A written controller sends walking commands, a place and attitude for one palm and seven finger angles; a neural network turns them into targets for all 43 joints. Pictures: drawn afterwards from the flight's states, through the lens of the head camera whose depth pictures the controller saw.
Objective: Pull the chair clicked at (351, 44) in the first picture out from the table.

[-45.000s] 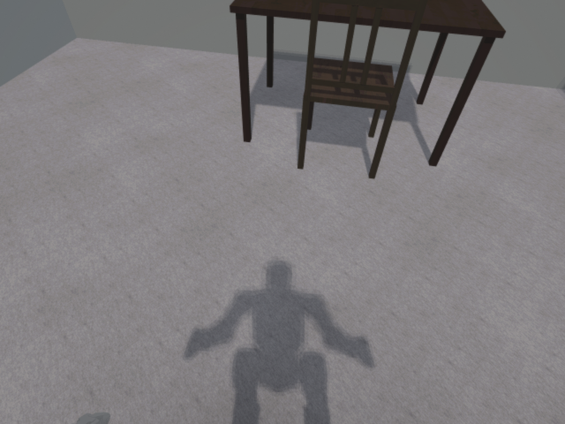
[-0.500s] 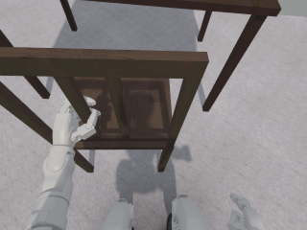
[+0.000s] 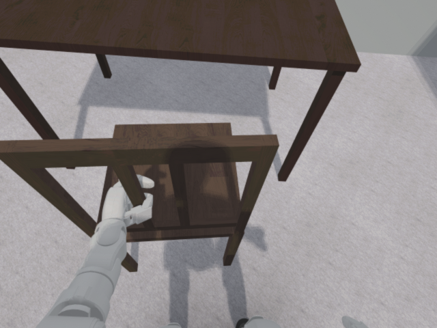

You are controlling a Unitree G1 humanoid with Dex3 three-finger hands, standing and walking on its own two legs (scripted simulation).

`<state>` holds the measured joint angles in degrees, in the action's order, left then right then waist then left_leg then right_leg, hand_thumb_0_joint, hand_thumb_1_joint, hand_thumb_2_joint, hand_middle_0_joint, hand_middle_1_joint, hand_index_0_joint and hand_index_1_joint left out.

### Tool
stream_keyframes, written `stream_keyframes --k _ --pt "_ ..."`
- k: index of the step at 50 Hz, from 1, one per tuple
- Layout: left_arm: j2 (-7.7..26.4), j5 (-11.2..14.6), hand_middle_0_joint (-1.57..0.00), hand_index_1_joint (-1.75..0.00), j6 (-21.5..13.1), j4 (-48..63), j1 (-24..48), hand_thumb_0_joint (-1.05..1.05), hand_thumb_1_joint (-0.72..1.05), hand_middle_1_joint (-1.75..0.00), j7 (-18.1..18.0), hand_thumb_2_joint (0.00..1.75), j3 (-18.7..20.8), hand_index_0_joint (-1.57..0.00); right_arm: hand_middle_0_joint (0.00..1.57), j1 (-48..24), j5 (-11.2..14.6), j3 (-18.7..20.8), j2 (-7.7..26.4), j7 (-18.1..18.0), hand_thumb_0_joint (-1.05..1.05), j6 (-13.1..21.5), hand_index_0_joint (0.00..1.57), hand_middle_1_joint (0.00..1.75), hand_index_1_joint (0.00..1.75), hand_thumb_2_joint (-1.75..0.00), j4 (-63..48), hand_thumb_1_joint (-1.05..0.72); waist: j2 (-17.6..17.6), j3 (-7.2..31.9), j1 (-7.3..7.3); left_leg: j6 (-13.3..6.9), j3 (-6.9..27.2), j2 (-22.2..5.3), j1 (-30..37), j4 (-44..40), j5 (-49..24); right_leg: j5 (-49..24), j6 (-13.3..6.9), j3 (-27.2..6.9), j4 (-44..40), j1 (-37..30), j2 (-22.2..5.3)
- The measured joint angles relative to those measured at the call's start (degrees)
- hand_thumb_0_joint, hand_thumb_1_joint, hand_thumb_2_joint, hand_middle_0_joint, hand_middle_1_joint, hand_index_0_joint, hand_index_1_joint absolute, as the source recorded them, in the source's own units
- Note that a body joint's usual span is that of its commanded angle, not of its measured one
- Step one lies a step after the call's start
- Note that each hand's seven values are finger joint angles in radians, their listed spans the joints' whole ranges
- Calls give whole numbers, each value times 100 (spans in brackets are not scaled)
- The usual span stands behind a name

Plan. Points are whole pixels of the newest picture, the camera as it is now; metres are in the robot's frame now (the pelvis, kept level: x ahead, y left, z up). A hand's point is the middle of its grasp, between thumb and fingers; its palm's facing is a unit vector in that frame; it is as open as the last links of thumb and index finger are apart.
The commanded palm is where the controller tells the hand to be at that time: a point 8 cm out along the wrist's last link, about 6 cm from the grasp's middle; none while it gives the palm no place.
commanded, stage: step backward, pulling the chair out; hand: left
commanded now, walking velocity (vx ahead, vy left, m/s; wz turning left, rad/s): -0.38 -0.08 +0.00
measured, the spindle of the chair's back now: (138, 199) +0.38 +0.17 -0.07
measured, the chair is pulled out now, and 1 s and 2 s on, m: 0.28 0.40 0.59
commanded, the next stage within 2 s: stop walking, hand still on the chair in 1.96 s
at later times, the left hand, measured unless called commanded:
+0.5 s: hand (159, 247) +0.27 +0.11 -0.06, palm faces +0.01 -0.99 -0.15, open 5.5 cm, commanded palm +0.26 +0.16 -0.06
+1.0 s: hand (153, 268) +0.23 +0.12 -0.06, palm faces +0.01 -0.99 -0.17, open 5.6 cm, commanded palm +0.21 +0.17 -0.06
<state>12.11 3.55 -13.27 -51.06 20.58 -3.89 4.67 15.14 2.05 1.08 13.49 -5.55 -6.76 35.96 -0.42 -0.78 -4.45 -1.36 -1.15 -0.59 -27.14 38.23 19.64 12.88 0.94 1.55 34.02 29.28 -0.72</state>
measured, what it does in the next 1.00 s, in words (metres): shifts its weight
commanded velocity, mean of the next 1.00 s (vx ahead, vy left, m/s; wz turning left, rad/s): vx -0.38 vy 0.01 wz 0.01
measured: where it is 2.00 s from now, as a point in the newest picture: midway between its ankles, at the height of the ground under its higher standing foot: outside the picture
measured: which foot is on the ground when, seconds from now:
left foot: down 0.00-1.00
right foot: down 0.00-1.00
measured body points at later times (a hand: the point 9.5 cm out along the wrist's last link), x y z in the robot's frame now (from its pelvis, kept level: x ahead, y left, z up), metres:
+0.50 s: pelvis -0.06 -0.01 +0.01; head +0.00 -0.01 +0.45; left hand +0.27 +0.17 -0.05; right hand +0.04 -0.29 -0.11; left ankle -0.01 +0.10 -0.72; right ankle +0.03 -0.14 -0.72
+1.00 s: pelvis -0.10 -0.01 +0.00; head -0.03 -0.01 +0.44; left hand +0.23 +0.17 -0.04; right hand -0.02 -0.29 -0.12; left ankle -0.11 +0.12 -0.72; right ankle +0.00 -0.14 -0.72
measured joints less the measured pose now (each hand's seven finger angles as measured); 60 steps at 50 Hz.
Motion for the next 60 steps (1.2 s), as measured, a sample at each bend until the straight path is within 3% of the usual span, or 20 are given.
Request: stream_keyframes --k 7,16,23,26,30,34,40,43,46,49,51,54,58,60 --pt "-47 37 -33 -145 -98 198 -322 8 67 -115 12 74 128 -50 20 -128 -36 24 -91 32 1 21 20 30 30 -90 19 -90 78 -221 16 111 -98 -128 208 -132 -110 -126 -74 -87 -136 -158 130" --pt "-299 19 -33 -145 -163 -180 -183 7 66 -117 -164 73 -143 -50 20 -275 91 34 33 -34 1 112 20 30 30 -90 290 -90 184 -281 80 212 32 -113 206 -221 -282 -370 -156 45 -320 -251 108" --pt "-422 -22 -29 -145 -110 -340 -120 6 66 -118 -240 72 -478 -50 20 -250 130 34 201 -102 1 207 20 30 30 -90 375 -90 73 -269 160 56 -115 -10 356 -601 -724 -501 -29 -18 -519 -327 -38" --pt "-368 -27 -29 -145 -94 -286 -150 6 66 -119 -200 72 -555 -50 20 -202 98 1 131 -135 1 248 20 30 30 -90 284 -90 -3 -273 223 24 -195 14 341 -576 -737 -170 -42 -61 -236 -184 -84" --pt "-242 -50 -31 -145 -29 -253 -103 6 64 -119 -135 74 -523 -50 20 -233 30 -66 -61 -116 1 280 20 30 30 -90 265 -90 -93 -358 260 64 -231 36 283 -275 -645 -354 -76 -106 83 -88 -116" --pt "-188 -47 -33 -145 -13 -291 -63 5 61 -120 -130 77 -398 -50 20 -270 28 -132 -186 -84 1 341 20 30 30 -90 300 -90 -6 -379 262 133 -181 -25 95 109 -457 -345 -169 -49 394 71 -77" --pt "-377 -92 -33 -145 -59 -448 60 6 61 -120 -270 78 -211 -50 20 -301 30 -68 -59 54 1 508 20 30 30 -90 589 -90 56 -446 182 273 166 205 -92 1219 881 -618 -204 34 -12 16 -181" --pt "-425 -155 -31 -145 1 -414 99 6 62 -121 -266 77 -252 -50 20 -224 26 -81 86 64 1 573 20 30 30 -90 659 -90 -7 -402 115 288 183 149 410 535 782 -810 -133 75 -288 4 -287" --pt "-415 -205 -29 -145 68 -260 166 6 63 -123 -211 75 -410 -50 20 -167 21 -10 219 1 1 605 20 30 30 -90 656 -90 -19 -413 65 225 137 68 721 -388 -173 -921 -41 147 -369 96 -373" --pt "-335 -166 -28 -145 130 -32 61 5 64 -124 -169 74 -489 -50 20 -119 -6 40 203 -51 1 503 20 30 30 -90 494 -90 -81 -509 142 208 1 51 737 -364 -210 -439 -17 -1 -17 144 -325" --pt "-315 -163 -28 -145 144 73 -43 5 63 -124 -130 74 -496 -50 20 -45 -34 69 125 -64 1 488 20 30 30 -90 433 -90 -36 -502 146 224 40 -11 711 -284 -126 -516 -46 -30 277 -65 -243" --pt "-225 -203 -30 -145 97 129 -52 5 62 -124 -94 75 -467 -50 20 -123 -82 56 -37 -18 1 496 20 30 30 -90 474 -90 -18 -564 280 304 2 -166 664 -147 -52 -274 -49 -44 46 -230 -88" --pt "-151 -184 -32 -145 81 -3 88 5 61 -123 -103 77 -278 -50 20 -374 -66 18 -153 22 1 465 20 30 30 -90 482 -90 43 -649 163 396 63 -247 528 -21 -86 -380 -132 22 -24 -200 -13" --pt "-191 -181 -32 -145 110 -66 159 5 61 -123 -145 77 -198 -50 20 -483 -45 27 -107 14 1 442 20 30 30 -90 466 -90 106 -638 66 410 168 -191 365 300 444 -453 -135 59 -59 -138 -25"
